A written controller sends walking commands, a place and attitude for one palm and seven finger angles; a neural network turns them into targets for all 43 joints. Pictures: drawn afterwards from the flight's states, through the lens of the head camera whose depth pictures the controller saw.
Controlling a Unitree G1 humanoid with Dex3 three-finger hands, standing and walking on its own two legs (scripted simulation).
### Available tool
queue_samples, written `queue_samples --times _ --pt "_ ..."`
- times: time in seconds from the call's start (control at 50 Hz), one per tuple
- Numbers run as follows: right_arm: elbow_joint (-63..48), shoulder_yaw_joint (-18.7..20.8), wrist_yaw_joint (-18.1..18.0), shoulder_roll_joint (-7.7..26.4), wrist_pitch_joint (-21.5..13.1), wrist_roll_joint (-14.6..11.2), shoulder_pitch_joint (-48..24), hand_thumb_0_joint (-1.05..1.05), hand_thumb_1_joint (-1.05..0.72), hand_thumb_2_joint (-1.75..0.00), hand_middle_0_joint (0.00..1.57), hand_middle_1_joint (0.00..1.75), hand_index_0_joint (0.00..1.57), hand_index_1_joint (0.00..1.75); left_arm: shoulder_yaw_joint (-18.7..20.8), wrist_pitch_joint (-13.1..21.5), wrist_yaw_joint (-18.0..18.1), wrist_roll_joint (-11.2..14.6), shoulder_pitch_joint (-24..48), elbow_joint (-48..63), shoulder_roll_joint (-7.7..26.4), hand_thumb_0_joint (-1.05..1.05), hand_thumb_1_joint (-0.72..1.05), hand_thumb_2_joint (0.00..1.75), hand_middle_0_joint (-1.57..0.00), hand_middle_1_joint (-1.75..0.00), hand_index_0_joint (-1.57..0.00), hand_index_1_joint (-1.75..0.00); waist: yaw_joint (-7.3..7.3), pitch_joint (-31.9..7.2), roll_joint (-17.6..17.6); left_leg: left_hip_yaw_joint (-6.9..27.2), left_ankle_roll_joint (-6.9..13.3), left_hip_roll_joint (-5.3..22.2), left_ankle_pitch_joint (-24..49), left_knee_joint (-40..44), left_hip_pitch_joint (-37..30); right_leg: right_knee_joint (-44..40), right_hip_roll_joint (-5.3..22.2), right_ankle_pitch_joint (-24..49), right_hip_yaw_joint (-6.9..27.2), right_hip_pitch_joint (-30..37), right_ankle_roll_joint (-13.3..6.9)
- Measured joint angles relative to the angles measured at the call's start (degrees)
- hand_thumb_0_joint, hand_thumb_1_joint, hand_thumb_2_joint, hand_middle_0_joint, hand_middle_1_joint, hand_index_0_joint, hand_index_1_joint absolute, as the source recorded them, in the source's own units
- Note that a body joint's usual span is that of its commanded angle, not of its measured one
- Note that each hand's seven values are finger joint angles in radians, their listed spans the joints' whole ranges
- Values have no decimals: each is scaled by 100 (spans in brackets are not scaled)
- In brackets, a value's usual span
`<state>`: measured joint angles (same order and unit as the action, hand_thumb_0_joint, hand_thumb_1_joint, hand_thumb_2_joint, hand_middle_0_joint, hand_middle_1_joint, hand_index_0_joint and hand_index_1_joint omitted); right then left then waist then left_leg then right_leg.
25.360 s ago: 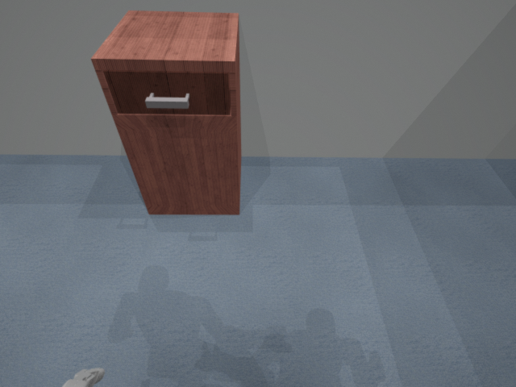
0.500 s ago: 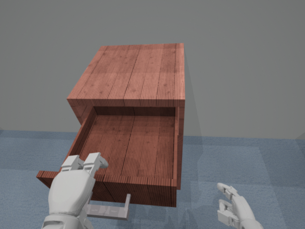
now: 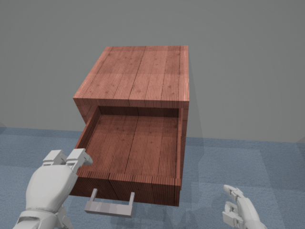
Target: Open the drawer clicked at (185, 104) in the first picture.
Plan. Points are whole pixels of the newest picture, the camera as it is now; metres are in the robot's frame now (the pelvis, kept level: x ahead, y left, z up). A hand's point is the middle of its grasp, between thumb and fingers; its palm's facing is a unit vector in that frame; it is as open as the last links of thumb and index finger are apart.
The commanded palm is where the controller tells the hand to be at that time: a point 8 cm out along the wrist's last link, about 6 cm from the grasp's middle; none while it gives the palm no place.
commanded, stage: draw the hand back to the body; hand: left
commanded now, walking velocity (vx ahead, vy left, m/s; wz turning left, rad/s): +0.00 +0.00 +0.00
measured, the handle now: (111, 201) +0.21 +0.18 -0.09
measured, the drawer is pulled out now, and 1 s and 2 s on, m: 0.30 0.30 0.30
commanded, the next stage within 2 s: step back with the hand held close in 1.10 s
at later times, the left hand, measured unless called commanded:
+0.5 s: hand (51, 164) +0.19 +0.24 +0.15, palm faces +0.38 -0.85 -0.37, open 12.1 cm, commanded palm +0.14 +0.28 +0.17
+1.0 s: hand (40, 166) +0.18 +0.25 +0.16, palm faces +0.46 -0.80 -0.38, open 7.9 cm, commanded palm +0.13 +0.29 +0.19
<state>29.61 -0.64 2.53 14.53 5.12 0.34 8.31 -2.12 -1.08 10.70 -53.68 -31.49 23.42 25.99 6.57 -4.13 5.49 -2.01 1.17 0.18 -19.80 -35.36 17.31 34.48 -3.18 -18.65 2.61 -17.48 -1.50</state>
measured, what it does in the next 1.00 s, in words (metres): stands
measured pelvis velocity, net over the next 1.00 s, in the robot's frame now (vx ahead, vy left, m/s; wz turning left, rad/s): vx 0.01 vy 0.00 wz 0.06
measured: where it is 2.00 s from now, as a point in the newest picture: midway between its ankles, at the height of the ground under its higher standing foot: outside the picture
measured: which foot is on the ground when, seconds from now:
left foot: down 0.00-1.00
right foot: down 0.00-1.00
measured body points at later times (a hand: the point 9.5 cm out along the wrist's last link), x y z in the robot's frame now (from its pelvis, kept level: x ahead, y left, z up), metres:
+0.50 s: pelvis +0.02 +0.01 +0.01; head +0.01 +0.00 +0.46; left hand +0.17 +0.29 +0.17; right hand +0.21 -0.19 -0.07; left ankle -0.01 +0.11 -0.73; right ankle -0.01 -0.11 -0.73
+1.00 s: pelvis +0.01 +0.00 +0.01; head +0.00 -0.02 +0.46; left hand +0.15 +0.29 +0.18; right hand +0.23 -0.20 -0.06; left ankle -0.01 +0.10 -0.73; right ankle -0.01 -0.11 -0.73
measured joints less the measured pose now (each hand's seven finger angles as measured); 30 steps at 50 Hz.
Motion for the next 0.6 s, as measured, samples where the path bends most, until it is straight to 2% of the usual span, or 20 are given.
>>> queue_samples --times 0.12,0.16,0.18,0.2,0.22,0.24,0.28,0.34,0.4,0.48,0.6 --pt "31 13 -43 -30 14 -31 -7 2 -91 -90 20 30 20 30 337 30 -7 192 -5 88 108 0 -49 30 -32 -120 -32 -120 -1 37 23 20 47 -36 37 63 -54 -137 39 62 -16 101 53" --pt "17 -5 -178 -77 -169 -106 -14 2 -91 -90 20 30 20 30 503 148 -124 2194 15 120 -261 0 -49 30 -31 -120 -32 -120 -138 244 45 72 82 -85 55 117 -246 -204 87 65 -66 323 80" --pt "-7 -28 -268 -125 -333 -134 24 2 -91 -90 20 30 20 30 561 207 -161 2972 -5 124 -517 0 -48 30 -31 -120 -32 -120 -200 325 26 83 95 -108 59 150 -343 -225 110 56 -76 421 92" --pt "-39 -60 -361 -178 -476 -143 88 2 -91 -90 20 30 20 30 589 257 -200 3596 -48 135 -749 0 -47 31 -31 -119 -32 -119 -254 375 -8 93 102 -127 62 187 -431 -249 129 44 -85 508 101" --pt "-59 -98 -452 -232 -603 -140 170 2 -91 -90 20 30 20 30 587 284 -236 4085 -103 177 -928 0 -46 31 -31 -118 -32 -118 -298 402 -56 108 105 -145 67 234 -516 -286 147 35 -99 596 108" --pt "-60 -135 -533 -283 -724 -125 264 2 -91 -90 20 30 20 30 568 312 -263 4440 -157 241 -1039 0 -44 32 -31 -117 -31 -117 -324 404 -115 127 105 -159 74 286 -593 -334 162 30 -115 678 112" --pt "12 -211 -651 -357 -945 -83 429 2 -91 -90 20 30 20 30 573 388 -282 4894 -240 401 -1072 0 -41 34 -31 -115 -31 -115 -344 370 -224 167 97 -166 83 372 -714 -447 169 36 -152 824 109" --pt "162 -278 -722 -407 -1153 -51 572 2 -91 -90 20 30 20 30 748 504 -269 5232 -248 599 -949 0 -34 37 -30 -110 -30 -110 -362 328 -328 222 83 -165 92 467 -833 -606 169 63 -203 988 100" --pt "304 -283 -721 -385 -1255 -45 576 2 -91 -90 20 30 20 30 1051 582 -262 5390 -128 637 -836 0 -25 40 -30 -105 -30 -105 -368 354 -330 246 79 -161 112 536 -885 -735 165 111 -225 1074 100" --pt "435 -225 -678 -322 -1265 -40 473 2 -90 -90 20 30 20 30 1350 605 -307 5520 -38 555 -825 0 -12 46 -28 -96 -28 -96 -381 410 -291 232 92 -175 178 649 -883 -840 182 175 -210 1064 118" --pt "512 -116 -654 -244 -1239 -46 369 2 -90 -90 20 30 20 30 1436 537 -394 5586 -206 591 -802 0 8 55 -26 -83 -27 -83 -359 400 -277 215 97 -180 251 787 -862 -961 190 244 -192 1032 126"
